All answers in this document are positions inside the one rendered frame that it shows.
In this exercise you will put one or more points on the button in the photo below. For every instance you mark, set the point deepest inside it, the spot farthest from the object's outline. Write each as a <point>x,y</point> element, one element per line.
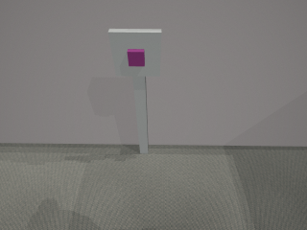
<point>136,57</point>

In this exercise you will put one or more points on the panel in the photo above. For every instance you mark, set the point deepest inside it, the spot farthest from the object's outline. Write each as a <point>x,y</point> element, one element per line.
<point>150,41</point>

